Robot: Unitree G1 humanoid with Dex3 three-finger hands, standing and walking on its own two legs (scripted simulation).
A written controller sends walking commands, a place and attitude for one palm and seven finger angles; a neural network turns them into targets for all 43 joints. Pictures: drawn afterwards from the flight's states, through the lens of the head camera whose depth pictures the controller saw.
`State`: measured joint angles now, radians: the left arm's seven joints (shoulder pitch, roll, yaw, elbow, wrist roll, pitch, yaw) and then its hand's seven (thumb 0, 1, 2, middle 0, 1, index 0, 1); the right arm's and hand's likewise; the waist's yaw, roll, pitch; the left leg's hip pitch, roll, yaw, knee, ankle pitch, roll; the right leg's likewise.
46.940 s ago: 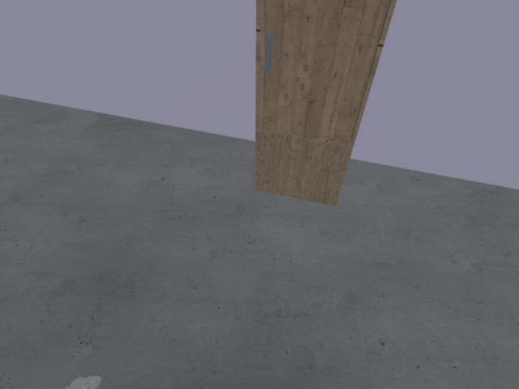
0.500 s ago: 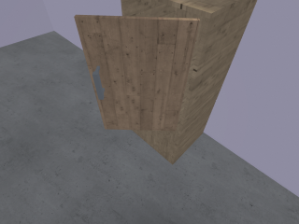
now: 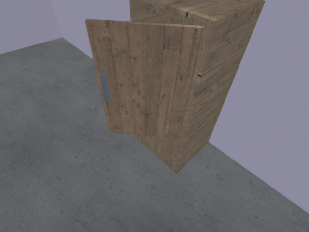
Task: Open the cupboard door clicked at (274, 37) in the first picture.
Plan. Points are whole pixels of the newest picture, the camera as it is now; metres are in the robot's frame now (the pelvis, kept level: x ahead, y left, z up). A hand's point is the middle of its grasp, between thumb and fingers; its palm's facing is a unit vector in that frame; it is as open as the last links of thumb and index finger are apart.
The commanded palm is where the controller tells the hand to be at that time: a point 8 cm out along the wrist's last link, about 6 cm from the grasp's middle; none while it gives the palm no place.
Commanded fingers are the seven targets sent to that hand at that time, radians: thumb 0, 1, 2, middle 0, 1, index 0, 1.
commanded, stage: shuffle to correct the standing spot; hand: left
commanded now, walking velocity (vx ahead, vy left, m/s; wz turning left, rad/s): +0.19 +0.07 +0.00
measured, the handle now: (106, 85) +0.65 +0.24 +0.01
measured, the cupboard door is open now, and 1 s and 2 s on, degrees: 43 43 43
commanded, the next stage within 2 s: come to a stop and stand still in 0.58 s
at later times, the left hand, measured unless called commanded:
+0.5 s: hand out of the picture +0.04 +0.19 -0.18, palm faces +0.14 -0.98 -0.16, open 7.4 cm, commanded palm none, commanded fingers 0.00 0.90 0.90 -0.20 -0.30 -0.20 -0.30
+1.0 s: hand (81, 221) +0.19 +0.23 -0.17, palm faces +0.04 -0.97 -0.23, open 7.3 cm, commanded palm none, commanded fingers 0.00 0.90 0.90 -0.20 -0.30 -0.20 -0.30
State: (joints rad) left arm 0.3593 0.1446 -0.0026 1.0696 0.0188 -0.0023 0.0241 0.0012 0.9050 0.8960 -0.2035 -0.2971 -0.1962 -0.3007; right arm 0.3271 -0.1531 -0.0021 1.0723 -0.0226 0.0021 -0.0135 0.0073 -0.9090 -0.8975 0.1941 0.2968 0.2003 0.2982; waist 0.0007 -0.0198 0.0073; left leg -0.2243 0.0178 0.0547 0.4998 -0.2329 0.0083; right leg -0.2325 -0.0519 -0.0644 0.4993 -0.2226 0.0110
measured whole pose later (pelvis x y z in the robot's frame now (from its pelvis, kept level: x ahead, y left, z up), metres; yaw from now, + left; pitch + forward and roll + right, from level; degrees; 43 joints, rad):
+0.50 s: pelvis +0.06 +0.03 +0.00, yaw +2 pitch -2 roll +0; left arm 0.39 0.12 0.05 1.04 0.03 -0.06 0.02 0.00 0.91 0.90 -0.20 -0.30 -0.20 -0.30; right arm 0.36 -0.12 -0.02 1.08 -0.02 0.00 0.01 0.01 -0.91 -0.90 0.20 0.30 0.20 0.30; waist 0.02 -0.01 0.01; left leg -0.36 0.01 0.08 0.83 -0.45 0.04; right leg -0.17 -0.07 -0.11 0.52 -0.32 0.00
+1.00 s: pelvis +0.13 +0.05 -0.01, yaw +0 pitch -1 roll +2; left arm 0.21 0.16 0.04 1.01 0.02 -0.01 0.04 0.00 0.93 0.90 -0.20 -0.30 -0.19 -0.30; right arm 0.31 -0.08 -0.01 1.10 -0.02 0.00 -0.03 0.02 -0.91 -0.90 0.20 0.30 0.20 0.30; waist -0.02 0.00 0.06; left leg -0.22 0.01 0.15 0.53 -0.29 0.02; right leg -0.32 -0.04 -0.05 0.57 -0.23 -0.01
